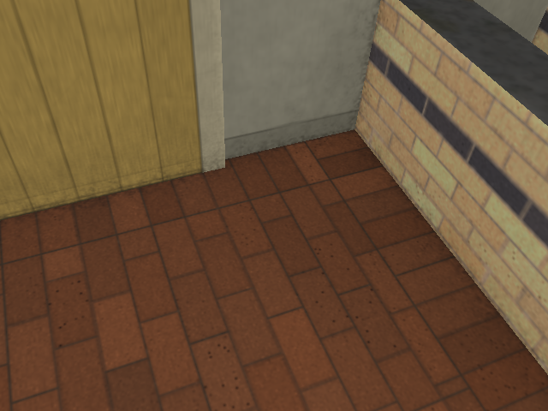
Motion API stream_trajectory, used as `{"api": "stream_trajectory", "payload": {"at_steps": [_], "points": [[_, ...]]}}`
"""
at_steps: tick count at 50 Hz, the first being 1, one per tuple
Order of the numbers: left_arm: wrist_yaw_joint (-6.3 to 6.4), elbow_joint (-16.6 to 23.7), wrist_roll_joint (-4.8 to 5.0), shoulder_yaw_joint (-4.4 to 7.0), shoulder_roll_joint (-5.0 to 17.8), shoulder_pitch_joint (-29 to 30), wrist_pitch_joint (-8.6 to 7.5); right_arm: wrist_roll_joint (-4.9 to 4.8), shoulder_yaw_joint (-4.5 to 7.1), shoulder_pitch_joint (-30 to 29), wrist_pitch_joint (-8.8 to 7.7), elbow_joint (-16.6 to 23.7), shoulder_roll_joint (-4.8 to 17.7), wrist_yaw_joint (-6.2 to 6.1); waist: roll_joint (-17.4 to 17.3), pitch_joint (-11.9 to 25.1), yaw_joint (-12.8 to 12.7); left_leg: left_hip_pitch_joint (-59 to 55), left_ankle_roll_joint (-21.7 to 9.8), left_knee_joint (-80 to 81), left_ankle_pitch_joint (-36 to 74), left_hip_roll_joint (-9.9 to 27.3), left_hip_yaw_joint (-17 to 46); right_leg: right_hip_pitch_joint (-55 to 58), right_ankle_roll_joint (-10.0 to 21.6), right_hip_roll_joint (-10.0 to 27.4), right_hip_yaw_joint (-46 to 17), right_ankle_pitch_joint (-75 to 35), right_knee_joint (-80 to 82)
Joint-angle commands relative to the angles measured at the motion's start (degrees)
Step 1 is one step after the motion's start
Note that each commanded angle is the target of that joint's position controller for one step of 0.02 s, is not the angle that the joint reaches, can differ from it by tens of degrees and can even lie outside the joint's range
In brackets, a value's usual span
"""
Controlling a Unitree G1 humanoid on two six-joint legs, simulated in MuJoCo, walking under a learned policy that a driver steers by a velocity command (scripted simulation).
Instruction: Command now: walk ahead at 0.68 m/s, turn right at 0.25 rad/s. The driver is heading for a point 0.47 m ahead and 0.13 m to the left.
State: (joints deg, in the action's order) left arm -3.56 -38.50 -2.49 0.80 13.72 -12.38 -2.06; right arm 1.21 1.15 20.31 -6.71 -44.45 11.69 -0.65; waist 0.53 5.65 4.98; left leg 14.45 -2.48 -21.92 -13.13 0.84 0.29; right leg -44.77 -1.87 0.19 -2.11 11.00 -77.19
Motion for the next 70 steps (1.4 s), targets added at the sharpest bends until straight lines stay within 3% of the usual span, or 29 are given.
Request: {"api": "stream_trajectory", "payload": {"at_steps": [1, 4, 7, 9, 11, 12, 16, 19, 20, 22, 24, 25, 28, 29, 30, 31, 32, 33, 34, 35, 38, 42, 49, 54, 56, 57, 58, 60, 70], "points": [[-0.76, 7.49, 1.4, 1.34, 3.76, 10.04, 0.2, -0.94, 3.86, 0.99, -0.31, 2.26, 10.76, -0.01, -5.84, -2.95, -1.61, -4.4, -9.46, 15.11, -13.48, 10.97, 13.25, -1.02, 1.17, 2.79, 3.45, -1.78, 17.83], [-1.19, 6.8, 2.15, 1.74, 4.27, 8.2, 0.27, -0.56, 4.6, -1.17, 0.01, 2.77, 10.94, 0.85, -13.19, -4.74, -2.57, 0.8, -7.62, 16.93, -15.94, 11.06, 9.17, 13.59, 2.5, 2.37, 5.92, 4.15, 34.86], [-0.15, 6.43, 1.44, 2.55, 5.11, 7.03, 0.06, -0.5, 5.34, 2.05, 1.53, 1.32, 12.34, 1.29, -10.27, -8.86, -2.47, 3.86, -8.41, 14.71, -20.3, 13.94, 9.53, 25.22, 5.25, 0.08, 9.29, 8.25, 46.62], [1.21, 1.97, 0.59, 3.81, 6.36, -5.71, -1.69, -0.29, 4.63, 2.29, 2.05, 0.53, 9.96, 1.65, -1.43, -4.78, -9.05, 12.4, -7.39, -3.63, -8.65, 8.84, 3.25, 46.78, 7.14, -1.46, 7.63, 5.51, 51.0], [2.87, 1.49, -1.45, 6.0, 16.22, -18.48, -3.16, -1.43, 2.2, -5.24, 1.16, 7.15, 1.63, 1.55, 17.35, 1.89, -15.77, 42.31, -4.05, -42.81, -14.73, -3.04, -1.46, 66.21, 9.81, 22.29, -32.03, 40.17, 64.88], [3.44, 1.87, -0.59, 5.7, 13.5, -16.33, -3.29, -0.78, 3.04, -9.1, 1.1, 8.48, 5.61, 1.18, 9.47, -0.88, -15.38, 47.73, -4.28, -51.61, -8.1, -0.7, 4.51, 60.1, 12.21, 24.74, -36.65, 40.53, 65.62], [3.59, 0.83, 0.95, 2.6, 5.84, -7.93, -4.74, 0.14, 3.28, -5.01, 3.19, 4.87, 7.13, 3.51, 3.24, -7.67, -6.39, 37.19, 0.06, -49.97, 1.66, 4.8, 4.91, 42.56, 7.47, 15.57, -9.96, 14.86, 69.64], [3.77, -1.35, 1.07, 2.16, 5.38, -7.44, -5.76, 0.93, 2.85, -8.03, 4.79, 6.44, 5.33, 3.53, 3.5, -12.79, -4.02, 33.98, 1.86, -46.48, 5.58, 3.13, 1.11, 38.15, 6.6, 12.61, 4.75, -26.59, 68.05], [3.01, 0.73, -1.93, 0.39, 0.22, -1.24, -7.24, 1.42, 1.59, -9.34, 1.48, 4.49, 3.24, 6.19, 8.38, -2.6, -1.78, 34.41, -0.65, -47.88, 11.27, 2.33, 2.41, 40.77, 9.06, 13.57, 5.33, -23.61, 65.95], [3.44, 0.9, -3.66, 1.31, 5.46, -0.32, -7.6, 0.08, 1.82, -13.34, -0.8, 3.86, 5.25, 8.15, 1.79, -5.72, -2.61, 31.4, -1.84, -35.23, 18.27, 2.02, -0.06, 37.16, 7.09, 10.88, 11.91, -29.01, 66.63], [3.84, -1.47, -2.01, 2.12, 10.46, -6.87, -6.93, -0.66, 1.52, -18.42, -0.68, 5.33, 5.29, 8.71, 1.88, -6.25, -4.0, 20.92, -1.2, -21.86, 17.22, -0.1, -4.3, 35.05, 4.13, 9.67, 15.97, -36.45, 65.44], [6.87, -1.87, 3.07, 3.43, 11.77, -6.19, -4.59, -4.62, 1.55, -19.02, 0.74, 5.89, 5.51, 7.17, 2.83, -15.0, -5.66, 22.92, -0.59, -19.69, 17.61, -4.41, -11.68, 36.22, 0.83, 8.77, 16.69, -52.22, 60.89], [9.1, -0.84, 3.83, 4.91, 16.07, -6.39, -2.65, -2.87, 4.34, -2.44, 2.84, 5.09, 11.28, 6.09, 9.25, -1.98, 2.48, 0.06, -4.29, -15.07, 15.88, -7.44, -8.35, 37.56, -1.28, 11.5, 13.47, -68.23, 40.75], [8.29, 0.62, 4.35, 4.88, 14.97, -2.87, -2.72, -2.3, 5.96, 6.02, 3.56, 2.98, 14.51, 4.79, 6.15, 1.53, 6.94, -10.35, -6.52, -6.66, 23.83, -5.62, -2.79, 35.46, -1.37, 8.59, 13.2, -54.09, 28.04], [6.65, 1.27, 3.1, 2.64, 5.93, -4.06, -3.31, -1.6, 5.68, 5.12, 4.29, 2.21, 15.96, 2.68, -8.91, 2.07, 3.2, -20.88, -8.77, -6.97, 44.06, 2.68, 6.71, 23.41, -2.46, 0.0, 12.53, 10.9, 6.51], [5.73, 3.39, 2.02, 0.79, 1.7, -12.65, -3.85, 2.13, 5.32, 0.11, 3.94, 6.4, 19.26, 1.44, -17.78, 11.57, -3.97, -33.14, -21.07, -12.88, 73.41, 16.45, 30.86, 9.08, -4.28, -6.5, 2.86, 29.7, -16.24], [4.93, 2.06, 1.38, 1.29, 6.88, -12.62, -4.45, 1.58, 4.58, -1.24, 4.01, 9.3, 17.75, 1.54, -7.01, 21.87, -1.09, -32.2, -23.07, -11.44, 77.86, 18.29, 31.42, 12.34, -3.32, -3.27, -6.87, 27.39, -20.06], [4.91, 4.4, 3.4, 1.53, 9.54, -9.59, -4.15, 0.83, 4.34, -5.79, 4.31, 9.97, 15.17, 1.18, -4.68, 22.07, -2.27, -30.71, -24.23, -5.66, 50.54, 18.1, 32.79, 7.27, -2.5, -2.06, -7.71, 21.12, -17.6], [5.59, 4.93, 2.98, 1.78, 10.37, -5.38, -3.28, -1.41, 3.78, -9.52, 4.5, 11.07, 12.61, 1.04, 4.19, 13.76, -3.44, -20.13, -20.15, -1.2, 32.03, 14.5, 30.65, 6.1, -2.69, 0.77, -5.2, 16.54, -11.83], [6.13, 5.38, 2.72, 2.16, 10.51, -3.7, -1.85, -2.29, 2.96, -12.02, 4.55, 11.37, 10.62, 0.73, 5.11, 7.92, -4.92, -11.49, -17.81, 1.52, 24.51, 12.8, 28.53, 6.7, -2.79, 2.11, -4.78, 13.75, -8.14], [7.08, 5.44, 2.62, 2.43, 8.77, -5.4, 0.37, -0.94, 3.08, -12.47, 4.26, 9.99, 11.12, 0.64, 0.85, 0.37, -7.63, 5.02, -14.73, 3.86, 27.42, 8.25, 20.11, 13.62, -3.03, 4.21, -3.0, 13.03, 0.5], [8.51, 4.48, 2.01, 2.36, 6.83, -4.58, 0.48, -0.25, 3.08, -10.2, 4.25, 8.16, 11.42, 0.21, -1.72, 5.13, -6.33, 0.89, -13.69, 0.65, 41.74, 6.99, 13.9, 11.03, -4.51, 3.84, -1.98, 7.85, 6.85], [8.43, 5.64, 2.34, 2.63, 5.33, 2.46, 1.63, -0.37, 2.14, -12.82, 6.88, 8.18, 8.9, -0.84, -7.04, 1.62, -3.76, 1.76, -10.01, 3.05, 7.57, 5.96, 15.91, 13.62, -4.52, 5.24, -2.8, 2.63, 24.93], [6.93, 3.95, 2.71, 2.93, 4.64, 0.33, 0.62, -0.43, 1.52, -12.54, 7.4, 6.97, 7.3, 0.23, -7.88, -0.61, -4.64, 1.99, -9.94, -1.12, 8.86, 6.15, 17.6, 26.28, -2.34, 2.32, -0.14, 2.86, 45.38], [6.28, 3.48, 1.43, 3.18, 6.64, -1.48, -0.02, -0.28, 0.88, -9.54, 6.89, 6.18, 5.44, 0.39, -4.03, -0.21, -4.76, 4.5, -5.42, -4.59, 8.07, 3.32, 16.29, 35.54, 0.2, 5.92, -4.24, -11.29, 52.74], [6.34, 3.83, 0.96, 4.06, 10.54, -0.94, 0.16, 0.33, 1.27, -5.43, 6.21, 5.82, 5.65, 0.8, 4.55, 0.57, -1.13, 8.05, -2.88, -7.99, 1.2, -1.08, 12.03, 39.37, 3.05, 10.29, -7.03, -21.71, 49.08], [6.0, 2.71, 1.19, 4.07, 8.33, 0.21, 0.41, -0.09, 1.29, -5.71, 5.82, 5.56, 5.18, 1.09, 11.15, 1.15, -0.91, 5.75, -0.64, -7.28, -2.39, -3.33, 6.71, 35.4, 5.43, 9.75, -7.4, -13.88, 49.24], [5.53, 3.03, 1.31, 3.46, 4.81, 0.77, 0.47, -0.13, 1.89, -12.56, 6.41, 6.4, 6.63, 1.07, 6.95, -1.84, -4.16, 4.46, 0.18, -7.71, -0.4, -3.35, 6.4, 31.33, 3.57, 5.98, -5.21, -2.15, 50.16], [6.16, 3.88, 1.73, 3.73, 4.01, -0.42, 0.36, -0.78, 2.24, -12.78, 6.69, 6.39, 4.15, 0.6, -0.34, -2.36, -5.34, 3.17, -0.81, -8.0, 7.39, -1.36, 9.13, 33.28, 2.45, 2.64, -2.82, -6.41, 46.54]]}}
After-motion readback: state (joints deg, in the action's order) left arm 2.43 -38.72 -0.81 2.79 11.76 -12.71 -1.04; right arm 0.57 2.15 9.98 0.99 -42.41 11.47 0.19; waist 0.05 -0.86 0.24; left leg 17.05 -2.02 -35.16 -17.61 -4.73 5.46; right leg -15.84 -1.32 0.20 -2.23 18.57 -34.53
